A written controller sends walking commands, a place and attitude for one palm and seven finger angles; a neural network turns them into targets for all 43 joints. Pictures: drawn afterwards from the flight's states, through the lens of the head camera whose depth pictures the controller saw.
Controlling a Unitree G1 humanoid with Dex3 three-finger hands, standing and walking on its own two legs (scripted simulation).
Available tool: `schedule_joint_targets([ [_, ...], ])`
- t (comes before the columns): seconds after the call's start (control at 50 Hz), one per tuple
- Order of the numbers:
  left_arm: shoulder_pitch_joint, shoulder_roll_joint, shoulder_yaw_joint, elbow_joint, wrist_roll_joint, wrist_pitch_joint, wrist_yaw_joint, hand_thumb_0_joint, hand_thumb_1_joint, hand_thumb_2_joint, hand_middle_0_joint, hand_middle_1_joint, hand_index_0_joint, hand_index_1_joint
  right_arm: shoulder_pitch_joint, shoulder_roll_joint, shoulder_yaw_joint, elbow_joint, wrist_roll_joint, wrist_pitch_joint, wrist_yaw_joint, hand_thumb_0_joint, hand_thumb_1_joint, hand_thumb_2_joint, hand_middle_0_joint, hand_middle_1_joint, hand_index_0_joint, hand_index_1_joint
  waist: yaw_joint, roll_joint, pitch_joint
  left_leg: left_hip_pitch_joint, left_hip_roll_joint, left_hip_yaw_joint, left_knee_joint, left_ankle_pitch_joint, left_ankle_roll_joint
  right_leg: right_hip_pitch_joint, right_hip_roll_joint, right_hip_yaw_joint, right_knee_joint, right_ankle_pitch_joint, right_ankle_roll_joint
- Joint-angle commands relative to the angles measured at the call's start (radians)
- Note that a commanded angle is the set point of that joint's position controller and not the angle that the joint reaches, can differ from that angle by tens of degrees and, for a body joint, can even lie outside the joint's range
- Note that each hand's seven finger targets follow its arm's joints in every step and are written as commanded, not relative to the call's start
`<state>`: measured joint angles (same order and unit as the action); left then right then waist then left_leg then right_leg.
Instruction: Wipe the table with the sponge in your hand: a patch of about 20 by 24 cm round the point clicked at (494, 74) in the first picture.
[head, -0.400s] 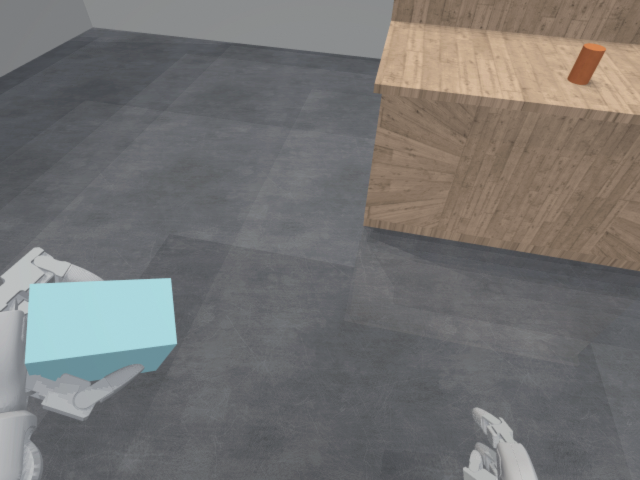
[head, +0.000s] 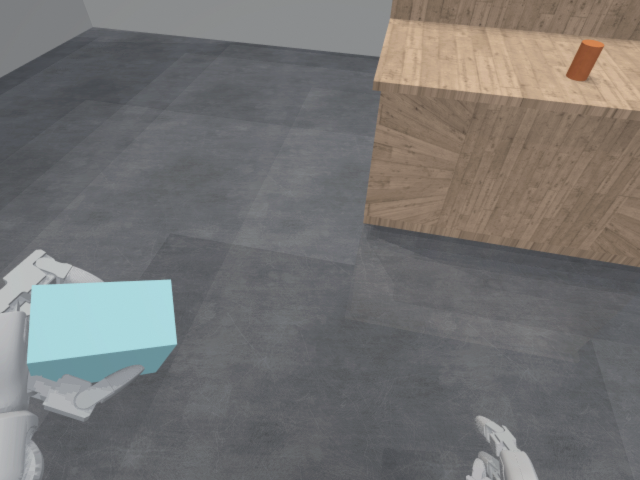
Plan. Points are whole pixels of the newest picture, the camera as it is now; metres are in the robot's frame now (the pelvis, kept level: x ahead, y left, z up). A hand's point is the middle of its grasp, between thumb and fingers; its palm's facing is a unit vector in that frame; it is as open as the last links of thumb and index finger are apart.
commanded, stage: walk to a spot facing it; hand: left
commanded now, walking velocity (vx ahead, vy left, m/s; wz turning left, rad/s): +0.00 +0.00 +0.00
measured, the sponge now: (122, 333) +0.22 +0.21 +0.14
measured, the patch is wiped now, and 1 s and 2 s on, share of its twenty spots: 0.00 0.00 0.00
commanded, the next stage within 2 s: none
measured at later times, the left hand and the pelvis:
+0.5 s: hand (193, 286) +0.27 +0.16 +0.15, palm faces +0.31 -0.87 -0.39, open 10.6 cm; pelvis +0.02 -0.05 -0.02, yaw -8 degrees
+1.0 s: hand (276, 180) +0.44 +0.09 +0.16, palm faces +0.13 -0.90 -0.43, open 10.6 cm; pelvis +0.17 -0.07 -0.01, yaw -20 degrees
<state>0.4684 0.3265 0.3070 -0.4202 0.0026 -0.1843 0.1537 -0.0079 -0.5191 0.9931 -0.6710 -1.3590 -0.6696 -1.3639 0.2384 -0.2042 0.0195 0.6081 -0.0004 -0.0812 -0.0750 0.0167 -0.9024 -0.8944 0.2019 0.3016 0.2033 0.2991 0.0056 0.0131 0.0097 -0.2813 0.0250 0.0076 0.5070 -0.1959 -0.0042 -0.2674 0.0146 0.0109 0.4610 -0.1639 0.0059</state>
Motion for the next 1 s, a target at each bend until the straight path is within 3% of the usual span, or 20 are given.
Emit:
schedule_joint_targets([
  [0.0, -0.098, 0.172, 0.114, -0.241, -0.011, -0.077, 0.021, 0.0, 0.1, 1.3, -1.2, -1.6, -1.2, -1.6, -0.106, -0.11, -0.038, -0.162, 0.002, -0.057, -0.01, 0.0, -0.9, -0.9, 0.2, 0.3, 0.2, 0.3, -0.005, 0.043, -0.076, -0.072, 0.051, -0.052, -0.151, -0.155, 0.022, 0.079, -0.044, 0.057, -0.089, -0.12, -0.006],
  [0.1, -0.091, 0.168, 0.115, -0.246, -0.01, -0.08, 0.021, 0.0, 0.1, 1.3, -1.2, -1.6, -1.2, -1.6, -0.103, -0.111, -0.038, -0.159, 0.001, -0.062, -0.009, 0.0, -0.9, -0.9, 0.2, 0.3, 0.2, 0.3, -0.003, 0.051, -0.092, -0.073, 0.069, -0.059, -0.163, -0.175, 0.024, 0.091, -0.035, 0.05, -0.054, -0.096, -0.008],
  [0.16, -0.111, 0.161, 0.11, -0.257, -0.01, -0.079, 0.021, 0.0, 0.1, 1.3, -1.2, -1.6, -1.2, -1.6, -0.11, -0.121, -0.048, -0.167, -0.002, -0.054, -0.009, 0.0, -0.9, -0.9, 0.2, 0.3, 0.2, 0.3, -0.008, 0.079, -0.082, -0.057, 0.111, -0.072, -0.163, -0.391, 0.045, -0.007, -0.024, 0.078, -0.005, -0.249, -0.027],
  [0.22, -0.136, 0.143, 0.104, -0.24, -0.003, -0.071, 0.024, 0.0, 0.1, 1.3, -1.2, -1.6, -1.2, -1.6, -0.109, -0.128, -0.048, -0.169, -0.003, -0.051, -0.015, 0.0, -0.9, -0.9, 0.2, 0.3, 0.2, 0.3, -0.01, 0.178, -0.035, -0.092, 0.234, -0.198, -0.263, -0.585, 0.102, -0.086, 0.033, -0.004, 0.201, -0.282, -0.016],
  [0.26, -0.153, 0.146, 0.1, -0.236, -0.003, -0.072, 0.022, 0.0, 0.1, 1.3, -1.2, -1.6, -1.2, -1.6, -0.091, -0.121, -0.053, -0.16, -0.007, -0.056, -0.015, 0.0, -0.9, -0.9, 0.2, 0.3, 0.2, 0.3, -0.016, 0.202, -0.041, -0.044, 0.301, -0.234, -0.259, -0.506, 0.141, -0.126, 0.027, -0.06, 0.318, -0.282, -0.005],
  [0.32, -0.163, 0.14, 0.083, -0.224, -0.002, -0.071, 0.01, 0.0, 0.1, 1.3, -1.2, -1.6, -1.2, -1.6, -0.089, -0.119, -0.056, -0.149, -0.015, -0.063, -0.002, 0.0, -0.9, -0.9, 0.2, 0.3, 0.2, 0.3, -0.009, 0.201, -0.046, -0.012, 0.316, -0.139, -0.189, -0.35, 0.137, -0.113, 0.004, -0.09, 0.289, -0.308, 0.001],
  [0.36, -0.195, 0.144, 0.075, -0.224, 0.0, -0.07, 0.004, 0.0, 0.1, 1.3, -1.2, -1.6, -1.2, -1.6, -0.1, -0.116, -0.054, -0.147, -0.013, -0.064, 0.009, 0.0, -0.9, -0.9, 0.2, 0.3, 0.2, 0.3, 0.006, 0.189, -0.048, -0.084, 0.277, -0.025, -0.076, -0.31, 0.091, 0.02, 0.001, -0.113, 0.154, -0.267, -0.009],
  [0.38, -0.206, 0.156, 0.081, -0.221, 0.004, -0.066, 0.003, 0.0, 0.1, 1.3, -1.2, -1.6, -1.2, -1.6, -0.104, -0.116, -0.056, -0.15, -0.009, -0.066, 0.012, 0.0, -0.9, -0.9, 0.2, 0.3, 0.2, 0.3, 0.016, 0.115, -0.04, -0.129, 0.22, 0.047, 0.067, -0.324, 0.058, 0.058, -0.023, -0.039, 0.052, -0.242, -0.042],
  [0.4, -0.221, 0.174, 0.079, -0.224, 0.008, -0.066, 0.003, 0.0, 0.1, 1.3, -1.2, -1.6, -1.2, -1.6, -0.112, -0.095, -0.053, -0.158, -0.007, -0.061, 0.018, 0.0, -0.9, -0.9, 0.2, 0.3, 0.2, 0.3, 0.018, -0.117, -0.032, -0.258, 0.117, 0.116, 0.331, -0.355, 0.015, 0.102, -0.169, 0.264, -0.096, -0.295, -0.126],
  [0.42, -0.223, 0.215, 0.109, -0.214, -0.003, -0.059, 0.013, 0.0, 0.1, 1.3, -1.2, -1.6, -1.2, -1.6, -0.145, -0.091, -0.051, -0.173, -0.005, -0.063, 0.018, 0.0, -0.9, -0.9, 0.2, 0.3, 0.2, 0.3, 0.036, -0.343, -0.028, -0.461, 0.003, 0.109, 0.602, -0.437, -0.027, 0.183, -0.367, 0.659, -0.221, -0.214, -0.236],
  [0.44, -0.261, 0.217, 0.111, -0.245, -0.013, -0.065, 0.02, 0.0, 0.1, 1.3, -1.2, -1.6, -1.2, -1.6, -0.154, -0.109, -0.059, -0.166, -0.005, -0.07, 0.024, 0.0, -0.9, -0.9, 0.2, 0.3, 0.2, 0.3, 0.015, -0.252, -0.029, -0.479, 0.037, -0.021, 0.709, -0.328, -0.034, 0.18, -0.387, 0.683, -0.247, -0.211, -0.241],
  [0.48, -0.152, 0.243, 0.16, -0.238, -0.009, -0.086, 0.015, 0.0, 0.1, 1.3, -1.2, -1.6, -1.2, -1.6, -0.127, -0.107, -0.055, -0.149, -0.009, -0.053, 0.026, 0.0, -0.9, -0.9, 0.2, 0.3, 0.2, 0.3, 0.002, -0.056, -0.048, -0.485, 0.065, -0.035, 0.75, -0.225, -0.049, 0.211, -0.324, 0.59, -0.18, -0.051, -0.25],
  [0.5, -0.095, 0.244, 0.167, -0.247, -0.015, -0.101, 0.012, 0.0, 0.1, 1.3, -1.2, -1.6, -1.2, -1.6, -0.12, -0.094, -0.046, -0.14, -0.013, -0.036, 0.025, 0.0, -0.9, -0.9, 0.2, 0.3, 0.2, 0.3, 0.001, -0.011, -0.044, -0.474, 0.07, -0.033, 0.769, -0.173, -0.055, 0.2, -0.282, 0.484, -0.159, 0.073, -0.23],
  [0.58, -0.053, 0.251, 0.205, -0.263, -0.026, -0.132, 0.007, 0.0, 0.1, 1.3, -1.2, -1.6, -1.2, -1.6, -0.122, -0.089, -0.05, -0.14, -0.01, 0.0, 0.031, 0.0, -0.9, -0.9, 0.2, 0.3, 0.2, 0.3, -0.009, -0.037, -0.113, -0.472, 0.082, -0.003, 0.692, -0.099, -0.062, 0.257, -0.228, 0.274, -0.138, 0.248, -0.205],
  [0.84, -0.007, 0.227, 0.178, -0.258, -0.037, -0.105, 0.014, 0.0, 0.1, 1.3, -1.2, -1.6, -1.2, -1.6, -0.109, -0.108, -0.057, -0.198, 0.008, -0.01, 0.03, 0.0, -0.9, -0.9, 0.2, 0.3, 0.2, 0.3, 0.025, -0.132, -0.103, -0.245, 0.041, 0.133, 0.126, -0.079, -0.001, 0.285, -0.183, 0.274, -0.08, 0.371, -0.198],
  [0.9, -0.074, 0.237, 0.171, -0.326, -0.037, -0.112, 0.02, 0.0, 0.1, 1.3, -1.2, -1.6, -1.2, -1.6, -0.072, -0.12, -0.064, -0.193, 0.007, -0.021, 0.015, 0.0, -0.9, -0.9, 0.2, 0.3, 0.2, 0.3, -0.009, -0.044, -0.16, 0.141, 0.032, 0.158, -0.062, 0.085, 0.033, 0.114, -0.119, 0.194, 0.136, 0.389, -0.127],
  [0.92, -0.093, 0.237, 0.174, -0.351, -0.037, -0.121, 0.018, 0.0, 0.1, 1.3, -1.2, -1.6, -1.2, -1.6, -0.063, -0.137, -0.071, -0.193, 0.006, -0.024, 0.008, 0.0, -0.9, -0.9, 0.2, 0.3, 0.2, 0.3, -0.026, 0.063, -0.205, 0.381, 0.115, 0.041, -0.087, 0.138, 0.08, -0.062, -0.074, 0.143, 0.298, 0.292, -0.076],
  [0.94, -0.102, 0.245, 0.184, -0.374, -0.037, -0.132, 0.02, 0.0, 0.1, 1.3, -1.2, -1.6, -1.2, -1.6, -0.06, -0.141, -0.073, -0.187, 0.003, -0.022, 0.007, 0.0, -0.9, -0.9, 0.2, 0.3, 0.2, 0.3, -0.02, 0.229, -0.265, 0.598, 0.313, -0.195, -0.065, 0.231, 0.172, -0.291, -0.006, 0.06, 0.513, -0.102, -0.025],
  [0.96, -0.139, 0.253, 0.175, -0.376, -0.029, -0.138, 0.027, 0.0, 0.1, 1.3, -1.2, -1.6, -1.2, -1.6, -0.055, -0.117, -0.055, -0.185, -0.003, -0.025, 0.009, 0.0, -0.9, -0.9, 0.2, 0.3, 0.2, 0.3, -0.01, 0.264, -0.232, 0.57, 0.45, -0.366, -0.142, 0.259, 0.24, -0.39, 0.011, 0.023, 0.698, -0.408, -0.013],
  [0.98, -0.118, 0.282, 0.197, -0.311, -0.035, -0.131, 0.023, 0.0, 0.1, 1.3, -1.2, -1.6, -1.2, -1.6, -0.08, -0.104, -0.041, -0.168, -0.016, -0.034, 0.003, 0.0, -0.9, -0.9, 0.2, 0.3, 0.2, 0.3, -0.012, 0.244, -0.178, 0.468, 0.484, -0.423, -0.192, 0.1, 0.267, -0.427, -0.012, 0.063, 0.816, -0.394, -0.017],
])
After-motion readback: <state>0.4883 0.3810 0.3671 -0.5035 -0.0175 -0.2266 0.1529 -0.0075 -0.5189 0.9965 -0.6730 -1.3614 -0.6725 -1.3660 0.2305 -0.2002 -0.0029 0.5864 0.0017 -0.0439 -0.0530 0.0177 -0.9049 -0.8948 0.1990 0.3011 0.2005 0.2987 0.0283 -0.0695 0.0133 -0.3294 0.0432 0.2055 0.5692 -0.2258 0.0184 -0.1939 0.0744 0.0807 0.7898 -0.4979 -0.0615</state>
